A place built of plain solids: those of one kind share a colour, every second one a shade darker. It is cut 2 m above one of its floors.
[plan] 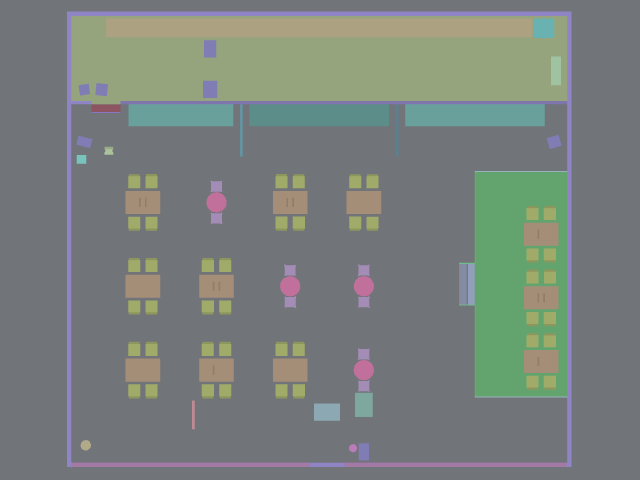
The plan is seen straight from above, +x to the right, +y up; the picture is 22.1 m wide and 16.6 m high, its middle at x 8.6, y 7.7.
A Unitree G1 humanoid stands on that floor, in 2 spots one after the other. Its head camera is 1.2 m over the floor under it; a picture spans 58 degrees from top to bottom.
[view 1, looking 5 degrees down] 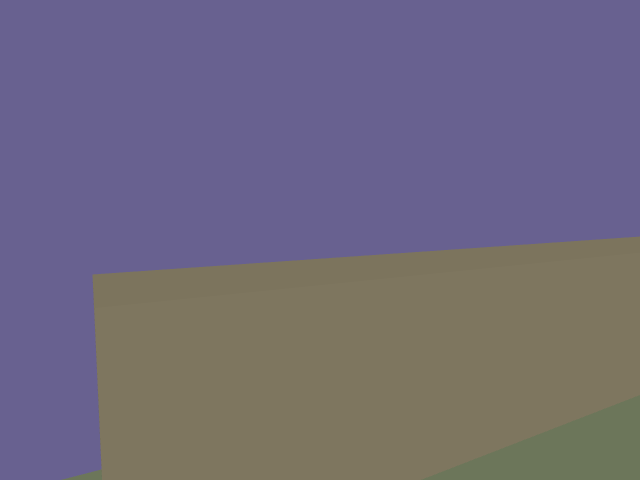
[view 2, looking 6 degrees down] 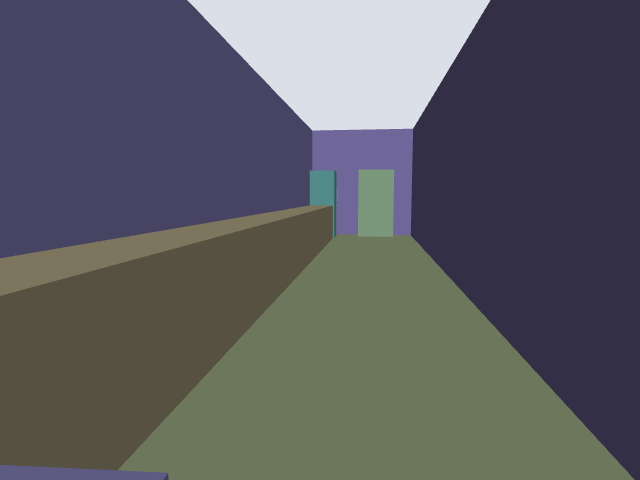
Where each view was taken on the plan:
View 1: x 1.20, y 13.35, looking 62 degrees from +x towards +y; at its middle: wall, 2.39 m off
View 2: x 4.15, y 13.62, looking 7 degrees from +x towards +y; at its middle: back_worktop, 9.04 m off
